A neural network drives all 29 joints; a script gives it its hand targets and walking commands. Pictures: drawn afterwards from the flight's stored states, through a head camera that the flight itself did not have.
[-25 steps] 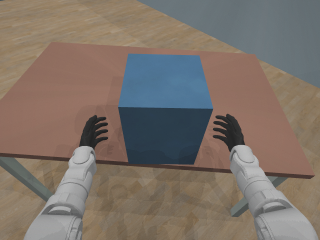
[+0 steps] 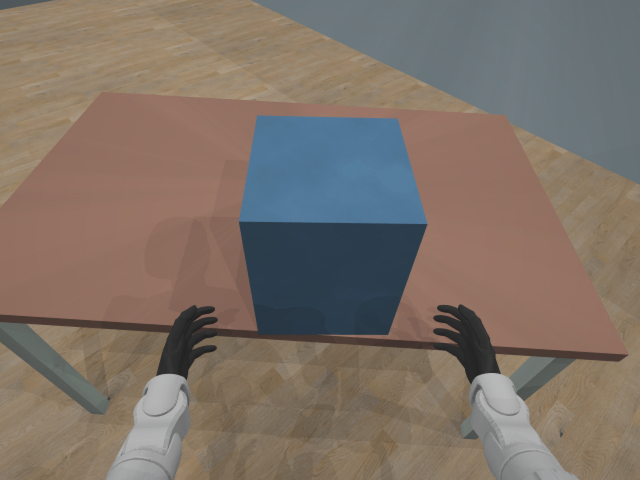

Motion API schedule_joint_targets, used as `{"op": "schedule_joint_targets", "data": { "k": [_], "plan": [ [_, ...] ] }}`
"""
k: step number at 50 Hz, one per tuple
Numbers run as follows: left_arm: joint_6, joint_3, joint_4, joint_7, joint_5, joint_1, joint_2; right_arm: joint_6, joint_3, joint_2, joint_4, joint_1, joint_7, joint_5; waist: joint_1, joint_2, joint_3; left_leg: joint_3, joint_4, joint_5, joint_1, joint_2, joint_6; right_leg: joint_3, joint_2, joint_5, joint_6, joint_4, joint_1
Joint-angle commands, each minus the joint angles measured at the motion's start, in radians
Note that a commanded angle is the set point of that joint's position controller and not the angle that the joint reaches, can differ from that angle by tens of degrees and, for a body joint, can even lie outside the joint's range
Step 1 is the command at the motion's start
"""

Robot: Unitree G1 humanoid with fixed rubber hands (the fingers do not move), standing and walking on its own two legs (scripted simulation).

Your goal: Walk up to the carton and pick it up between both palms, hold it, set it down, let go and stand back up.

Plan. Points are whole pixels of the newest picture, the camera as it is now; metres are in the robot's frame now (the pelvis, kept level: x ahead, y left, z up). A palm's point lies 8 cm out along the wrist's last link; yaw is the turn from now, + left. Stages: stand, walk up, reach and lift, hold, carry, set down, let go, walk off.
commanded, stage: set down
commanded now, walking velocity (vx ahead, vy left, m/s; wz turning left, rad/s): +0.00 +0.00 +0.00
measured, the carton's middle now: (325, 230) +0.49 +0.00 +0.01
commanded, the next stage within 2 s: let go in 1.36 s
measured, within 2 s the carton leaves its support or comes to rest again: neither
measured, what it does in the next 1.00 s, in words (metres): stands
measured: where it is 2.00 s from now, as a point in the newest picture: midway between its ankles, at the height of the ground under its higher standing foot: outside the picture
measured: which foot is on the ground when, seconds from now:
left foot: down 0.00-1.00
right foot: down 0.00-1.00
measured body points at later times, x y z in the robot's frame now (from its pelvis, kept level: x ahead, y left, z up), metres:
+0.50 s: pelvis +0.02 +0.00 +0.00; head +0.02 +0.00 +0.45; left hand +0.24 +0.22 -0.06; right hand +0.24 -0.21 -0.05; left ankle +0.02 +0.14 -0.74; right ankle -0.01 -0.12 -0.74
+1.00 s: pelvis +0.02 +0.01 +0.00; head +0.02 +0.01 +0.45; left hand +0.19 +0.23 -0.09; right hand +0.18 -0.21 -0.09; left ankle +0.02 +0.14 -0.74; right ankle -0.01 -0.12 -0.74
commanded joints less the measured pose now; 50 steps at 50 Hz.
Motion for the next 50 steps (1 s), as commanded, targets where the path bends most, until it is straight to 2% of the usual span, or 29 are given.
{"op": "schedule_joint_targets", "data": {
  "k": [1, 2, 3, 5, 6, 7, 9, 11, 14, 15, 16, 17, 18, 19, 20, 21, 22, 23, 25, 30, 31, 33, 34, 37, 41, 43, 44, 47, 50],
  "plan": [
    [-0.026, -0.004, -0.219, 0.029, -0.019, -0.243, 0.098, -0.036, -0.056, -0.11, -0.184, -0.224, -0.002, -0.03, -0.007, 0.029, -0.193, 0.015, -0.024, 0.158, 0.173, -0.054, -0.011, -0.012, 0.033, 0.086, -0.007, -0.061, -0.028],
    [-0.03, 0.004, -0.3, 0.029, -0.029, -0.293, 0.128, -0.034, -0.074, -0.108, -0.257, -0.243, -0.006, -0.046, -0.006, 0.016, -0.226, 0.026, -0.022, 0.141, 0.174, -0.058, -0.006, -0.007, 0.024, 0.078, -0.006, -0.072, -0.006],
    [-0.014, -0.006, -0.215, 0.027, -0.027, -0.236, 0.106, -0.022, -0.066, -0.098, -0.234, -0.199, -0.008, -0.058, -0.008, 0.026, -0.202, 0.021, -0.019, 0.132, 0.178, -0.059, -0.006, -0.007, 0.026, 0.074, -0.011, -0.063, -0.016],
    [-0.005, -0.002, -0.231, 0.028, -0.019, -0.198, 0.104, -0.012, -0.074, -0.089, -0.231, -0.143, -0.005, -0.072, -0.001, 0.046, -0.199, 0.028, -0.022, 0.141, 0.181, -0.058, -0.006, -0.009, 0.025, 0.076, -0.017, -0.062, -0.004],
    [-0.016, 0.012, -0.32, 0.036, -0.039, -0.279, 0.142, -0.021, -0.089, -0.102, -0.327, -0.212, -0.009, -0.072, 0.009, 0.047, -0.273, 0.034, -0.008, 0.156, 0.179, -0.059, -0.005, -0.004, 0.02, 0.088, -0.015, -0.061, 0.003],
    [0.004, -0.001, -0.229, 0.033, -0.016, -0.162, 0.101, -0.005, -0.072, -0.079, -0.225, -0.111, -0.007, -0.074, 0.004, 0.058, -0.211, 0.032, -0.013, 0.159, 0.185, -0.058, -0.008, -0.002, 0.022, 0.095, -0.02, -0.063, 0.003],
    [0.028, 0.017, -0.227, 0.02, 0.005, -0.076, 0.089, 0.0, -0.075, -0.08, -0.239, -0.032, -0.013, -0.097, 0.005, 0.022, -0.223, 0.035, -0.014, 0.234, 0.226, -0.064, -0.011, -0.008, 0.031, 0.173, -0.012, -0.068, 0.052],
    [0.037, 0.03, -0.287, 0.025, 0.01, -0.1, 0.1, -0.005, -0.095, -0.111, -0.27, -0.067, -0.012, -0.103, 0.017, 0.041, -0.235, 0.035, -0.011, 0.26, 0.233, -0.062, -0.017, -0.015, 0.036, 0.172, -0.012, -0.069, 0.029],
    [0.072, 0.033, -0.243, 0.002, 0.026, -0.014, 0.097, 0.003, -0.083, -0.086, -0.264, 0.024, -0.023, -0.131, -0.012, -0.019, -0.174, 0.036, -0.02, 0.266, 0.258, -0.067, -0.011, -0.014, 0.031, 0.217, 0.002, -0.086, 0.063],
    [0.077, 0.044, -0.304, -0.001, 0.031, -0.027, 0.108, 0.005, -0.086, -0.094, -0.31, 0.0, -0.024, -0.133, 0.012, -0.01, -0.191, 0.037, -0.022, 0.287, 0.272, -0.066, -0.013, -0.013, 0.029, 0.242, 0.005, -0.082, 0.073],
    [0.109, 0.03, -0.234, -0.016, 0.055, 0.042, 0.079, 0.026, -0.077, -0.072, -0.22, 0.071, -0.026, -0.148, -0.003, -0.007, -0.119, 0.042, -0.03, 0.285, 0.271, -0.068, -0.016, -0.009, 0.029, 0.25, -0.001, -0.093, 0.074],
    [0.109, 0.049, -0.322, -0.015, 0.046, -0.018, 0.105, 0.016, -0.097, -0.102, -0.32, 0.004, -0.024, -0.155, 0.012, -0.014, -0.149, 0.036, -0.033, 0.291, 0.286, -0.067, -0.019, -0.024, 0.033, 0.224, 0.005, -0.091, 0.056],
    [0.134, 0.035, -0.259, -0.022, 0.043, -0.003, 0.103, 0.032, -0.089, -0.081, -0.274, 0.022, -0.027, -0.167, -0.003, -0.014, -0.104, 0.043, -0.036, 0.263, 0.283, -0.069, -0.012, -0.023, 0.028, 0.192, 0.003, -0.105, 0.03],
    [0.137, 0.046, -0.306, -0.027, 0.058, 0.042, 0.098, 0.036, -0.085, -0.06, -0.305, 0.081, -0.031, -0.174, 0.003, -0.03, -0.082, 0.044, -0.045, 0.268, 0.288, -0.072, -0.009, -0.017, 0.023, 0.21, 0.006, -0.114, 0.057],
    [0.113, 0.047, -0.425, -0.019, 0.03, -0.005, 0.12, 0.017, -0.098, -0.062, -0.427, 0.045, -0.031, -0.16, 0.023, -0.03, -0.158, 0.048, -0.036, 0.302, 0.288, -0.067, -0.008, -0.019, 0.025, 0.253, 0.007, -0.105, 0.073],
    [0.118, 0.018, -0.362, -0.017, 0.032, 0.077, 0.089, 0.022, -0.083, -0.056, -0.366, 0.113, -0.026, -0.155, -0.003, -0.02, -0.109, 0.044, -0.039, 0.305, 0.294, -0.067, -0.014, -0.017, 0.027, 0.267, 0.005, -0.1, 0.076],
    [0.105, 0.032, -0.449, -0.008, 0.026, 0.031, 0.112, 0.015, -0.087, -0.062, -0.428, 0.068, -0.017, -0.143, 0.029, -0.011, -0.146, 0.05, -0.039, 0.323, 0.292, -0.063, -0.019, -0.019, 0.03, 0.261, 0.0, -0.1, 0.083],
    [0.148, 0.006, -0.265, -0.025, 0.056, 0.146, 0.069, 0.048, -0.075, -0.049, -0.283, 0.168, -0.017, -0.178, -0.019, 0.0, -0.037, 0.048, -0.046, 0.302, 0.305, -0.067, -0.024, -0.015, 0.027, 0.238, -0.003, -0.116, 0.08],
    [0.202, 0.038, -0.282, -0.053, 0.093, 0.172, 0.084, 0.085, -0.078, -0.046, -0.264, 0.207, -0.028, -0.219, -0.003, 0.003, 0.015, 0.048, -0.059, 0.29, 0.334, -0.068, -0.013, -0.016, 0.018, 0.237, 0.0, -0.133, 0.076],
    [0.192, 0.042, -0.518, -0.024, 0.091, 0.183, 0.106, 0.05, -0.113, -0.058, -0.411, 0.216, -0.013, -0.219, 0.005, 0.027, -0.092, 0.049, -0.043, 0.367, 0.356, -0.063, -0.03, -0.029, 0.03, 0.278, 0.001, -0.118, 0.112],
    [0.202, 0.037, -0.443, -0.027, 0.101, 0.25, 0.091, 0.056, -0.095, -0.04, -0.354, 0.277, -0.013, -0.233, -0.004, 0.019, -0.065, 0.056, -0.044, 0.367, 0.362, -0.062, -0.026, -0.023, 0.026, 0.288, -0.001, -0.124, 0.118],
    [0.214, 0.042, -0.454, -0.025, 0.104, 0.196, 0.13, 0.059, -0.111, -0.055, -0.367, 0.219, -0.009, -0.245, 0.01, 0.036, -0.062, 0.055, -0.038, 0.331, 0.366, -0.064, -0.022, -0.025, 0.022, 0.254, 0.003, -0.13, 0.086],
    [0.249, 0.033, -0.357, -0.027, 0.131, 0.254, 0.104, 0.078, -0.096, -0.05, -0.274, 0.258, -0.005, -0.258, 0.003, 0.042, 0.024, 0.058, -0.051, 0.286, 0.365, -0.062, -0.019, -0.022, 0.018, 0.207, -0.001, -0.145, 0.069],
    [0.254, 0.037, -0.451, -0.028, 0.119, 0.2, 0.128, 0.074, -0.131, -0.06, -0.35, 0.237, -0.008, -0.271, -0.004, 0.017, -0.004, 0.057, -0.051, 0.261, 0.347, -0.059, -0.011, -0.03, 0.019, 0.198, 0.003, -0.139, 0.071],
    [0.27, 0.02, -0.391, -0.018, 0.136, 0.27, 0.09, 0.067, -0.131, -0.056, -0.267, 0.285, 0.013, -0.285, -0.013, 0.034, -0.012, 0.061, -0.035, 0.304, 0.373, -0.057, -0.023, -0.037, 0.027, 0.221, 0.0, -0.139, 0.071],
    [0.262, 0.031, -0.427, -0.013, 0.107, 0.209, 0.139, 0.057, -0.143, -0.048, -0.348, 0.232, 0.01, -0.277, 0.01, 0.002, -0.046, 0.069, -0.028, 0.268, 0.357, -0.058, -0.008, -0.038, 0.023, 0.201, 0.008, -0.137, 0.039],
    [0.276, 0.016, -0.367, -0.014, 0.12, 0.249, 0.109, 0.068, -0.134, -0.045, -0.282, 0.269, 0.014, -0.284, -0.005, -0.002, 0.002, 0.066, -0.034, 0.242, 0.352, -0.056, -0.006, -0.039, 0.021, 0.188, 0.008, -0.138, 0.02],
    [0.281, 0.013, -0.402, -0.011, 0.104, 0.237, 0.115, 0.08, -0.157, -0.041, -0.322, 0.275, 0.019, -0.296, 0.002, -0.023, -0.005, 0.067, -0.043, 0.193, 0.31, -0.05, 0.002, -0.041, 0.019, 0.14, 0.011, -0.139, 0.014],
    [0.313, 0.005, -0.37, -0.014, 0.128, 0.258, 0.085, 0.096, -0.155, -0.06, -0.275, 0.284, 0.024, -0.299, 0.002, 0.013, 0.021, 0.068, -0.042, 0.215, 0.329, -0.047, -0.004, -0.036, 0.022, 0.147, 0.004, -0.142, 0.008]
  ]
}}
